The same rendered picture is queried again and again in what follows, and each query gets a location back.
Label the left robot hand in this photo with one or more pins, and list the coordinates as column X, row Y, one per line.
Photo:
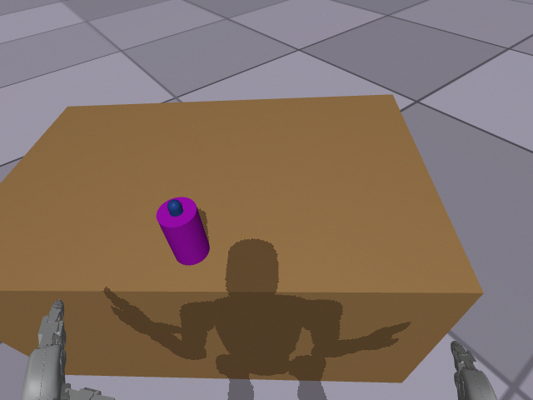
column 45, row 373

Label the bottle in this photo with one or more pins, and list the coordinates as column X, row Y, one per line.
column 182, row 226

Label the right robot hand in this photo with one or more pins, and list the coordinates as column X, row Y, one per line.
column 471, row 383

